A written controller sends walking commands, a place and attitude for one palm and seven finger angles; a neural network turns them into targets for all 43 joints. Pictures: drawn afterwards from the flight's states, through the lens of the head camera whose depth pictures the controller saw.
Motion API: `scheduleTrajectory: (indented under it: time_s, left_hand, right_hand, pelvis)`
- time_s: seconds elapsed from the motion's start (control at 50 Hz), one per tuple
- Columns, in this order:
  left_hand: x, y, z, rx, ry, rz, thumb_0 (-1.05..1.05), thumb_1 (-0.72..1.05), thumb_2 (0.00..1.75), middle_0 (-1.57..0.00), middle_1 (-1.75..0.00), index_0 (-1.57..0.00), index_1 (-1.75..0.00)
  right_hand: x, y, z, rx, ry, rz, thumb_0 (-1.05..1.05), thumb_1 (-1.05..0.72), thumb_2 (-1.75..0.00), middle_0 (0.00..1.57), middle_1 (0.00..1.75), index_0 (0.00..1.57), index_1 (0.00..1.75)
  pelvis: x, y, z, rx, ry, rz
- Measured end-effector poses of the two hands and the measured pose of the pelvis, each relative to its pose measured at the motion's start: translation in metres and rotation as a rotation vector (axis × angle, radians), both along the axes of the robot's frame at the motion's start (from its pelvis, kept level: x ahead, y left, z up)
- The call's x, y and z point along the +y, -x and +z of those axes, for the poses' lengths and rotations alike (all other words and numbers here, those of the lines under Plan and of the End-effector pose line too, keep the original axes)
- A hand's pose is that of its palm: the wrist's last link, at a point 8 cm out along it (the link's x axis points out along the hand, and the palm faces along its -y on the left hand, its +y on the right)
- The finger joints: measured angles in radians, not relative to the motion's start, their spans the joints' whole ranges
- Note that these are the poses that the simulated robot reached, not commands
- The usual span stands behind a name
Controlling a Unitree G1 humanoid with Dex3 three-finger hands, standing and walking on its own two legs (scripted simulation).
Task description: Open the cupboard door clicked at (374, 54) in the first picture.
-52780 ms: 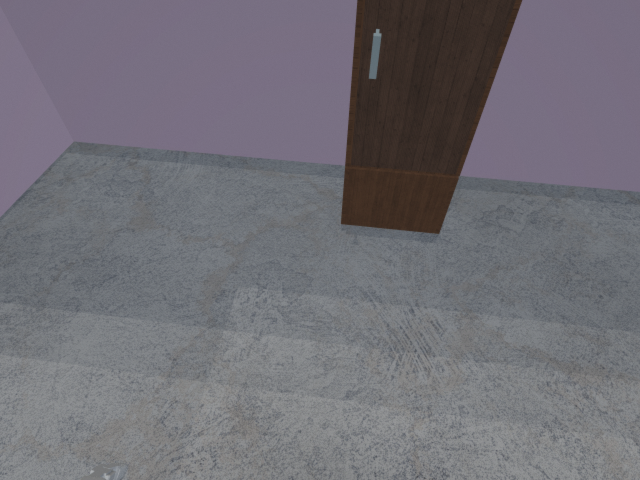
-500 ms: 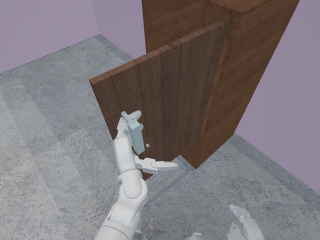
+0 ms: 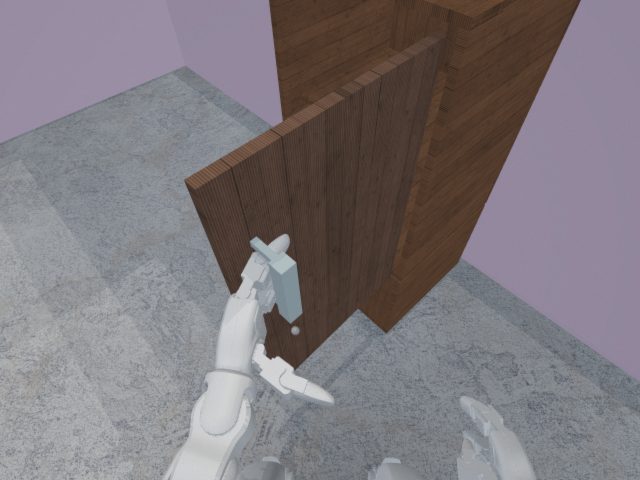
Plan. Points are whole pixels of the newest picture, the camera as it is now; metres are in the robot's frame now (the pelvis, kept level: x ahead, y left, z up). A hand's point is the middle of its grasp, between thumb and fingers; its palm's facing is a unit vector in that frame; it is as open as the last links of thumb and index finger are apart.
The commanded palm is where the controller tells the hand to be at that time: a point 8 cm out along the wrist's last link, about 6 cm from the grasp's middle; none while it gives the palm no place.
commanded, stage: slide the hand sideways off the handle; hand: left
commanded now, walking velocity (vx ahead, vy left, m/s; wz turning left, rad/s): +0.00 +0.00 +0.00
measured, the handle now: (275, 280) +0.34 +0.07 +0.06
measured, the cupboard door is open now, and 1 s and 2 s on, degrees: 92 88 88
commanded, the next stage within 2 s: draw the hand back to the body in 0.68 s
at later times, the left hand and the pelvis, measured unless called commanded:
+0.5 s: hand (234, 368) +0.23 +0.11 +0.06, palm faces +0.00 -1.00 -0.04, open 16.3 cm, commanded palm +0.21 +0.17 +0.06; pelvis +0.02 -0.02 -0.01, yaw +2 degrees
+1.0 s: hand (185, 368) +0.22 +0.15 +0.08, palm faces +0.01 -1.00 -0.06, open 16.3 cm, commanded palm +0.19 +0.21 +0.09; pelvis +0.02 +0.00 +0.00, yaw +1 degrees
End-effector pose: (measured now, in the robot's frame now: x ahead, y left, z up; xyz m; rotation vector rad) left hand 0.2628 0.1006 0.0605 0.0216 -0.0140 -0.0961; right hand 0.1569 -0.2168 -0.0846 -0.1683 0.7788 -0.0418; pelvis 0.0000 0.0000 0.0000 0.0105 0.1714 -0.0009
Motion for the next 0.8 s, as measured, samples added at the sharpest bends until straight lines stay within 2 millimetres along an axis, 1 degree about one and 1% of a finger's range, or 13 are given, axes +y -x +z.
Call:
scheduleTrajectory:
  time_s: [0.18,0.34,0.46,0.56,0.72,0.8]
  left_hand:
    - [0.023,0.007,0.000,0.032,0.004,0.049,-0.02,-0.50,0.30,-0.21,-0.33,-0.21,-0.33]
    - [0.047,0.030,0.001,0.045,-0.014,0.106,-0.02,-0.50,0.30,-0.18,-0.31,-0.18,-0.32]
    - [0.058,0.046,0.000,0.046,-0.023,0.097,-0.02,-0.50,0.30,-0.16,-0.30,-0.16,-0.31]
    - [0.065,0.053,0.000,0.045,-0.022,0.095,-0.02,-0.50,0.30,-0.15,-0.30,-0.15,-0.30]
    - [0.084,0.064,0.000,0.050,-0.025,0.102,-0.02,-0.50,0.30,-0.15,-0.30,-0.15,-0.30]
    - [0.084,0.064,0.000,0.035,-0.008,0.085,-0.02,-0.51,0.30,-0.15,-0.30,-0.15,-0.30]
  right_hand:
    - [-0.008,-0.018,0.003,-0.011,0.005,0.000,0.01,-0.91,-0.90,0.20,0.30,0.20,0.30]
    - [-0.019,-0.034,0.004,-0.044,0.017,0.009,0.01,-0.91,-0.90,0.20,0.30,0.20,0.30]
    - [-0.024,-0.041,0.002,-0.071,0.032,0.015,0.01,-0.91,-0.90,0.20,0.30,0.20,0.30]
    - [-0.025,-0.043,-0.001,-0.085,0.034,0.010,0.01,-0.91,-0.90,0.20,0.30,0.20,0.30]
    - [-0.021,-0.039,0.000,-0.096,0.037,-0.001,0.01,-0.91,-0.90,0.20,0.30,0.20,0.30]
    - [-0.018,-0.037,0.000,-0.109,0.043,0.003,0.01,-0.90,-0.90,0.20,0.30,0.20,0.30]
  pelvis:
    - [-0.009,-0.011,0.002,0.011,-0.002,0.005]
    - [-0.016,-0.020,-0.001,0.029,-0.001,0.018]
    - [-0.018,-0.022,-0.006,0.041,0.003,0.029]
    - [-0.019,-0.021,-0.009,0.047,0.004,0.030]
    - [-0.016,-0.018,-0.012,0.046,0.012,0.032]
    - [-0.011,-0.015,-0.013,0.046,0.018,0.034]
